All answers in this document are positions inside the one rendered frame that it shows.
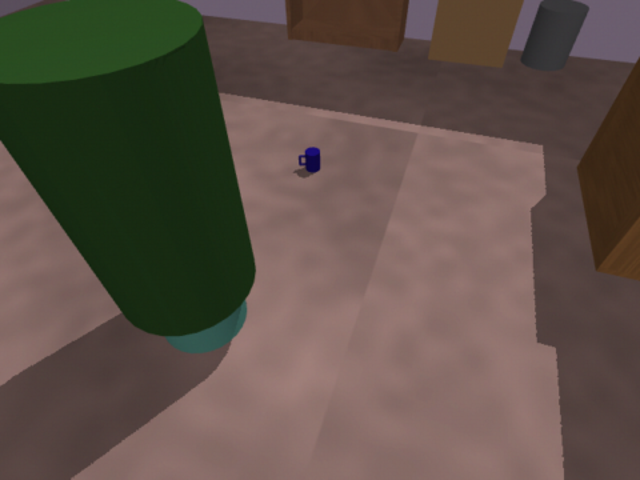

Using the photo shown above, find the potted plant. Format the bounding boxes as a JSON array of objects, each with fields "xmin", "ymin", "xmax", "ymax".
[{"xmin": 0, "ymin": 0, "xmax": 256, "ymax": 353}]

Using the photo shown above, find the bookshelf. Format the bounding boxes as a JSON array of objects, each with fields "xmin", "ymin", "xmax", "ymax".
[{"xmin": 285, "ymin": 0, "xmax": 409, "ymax": 52}]

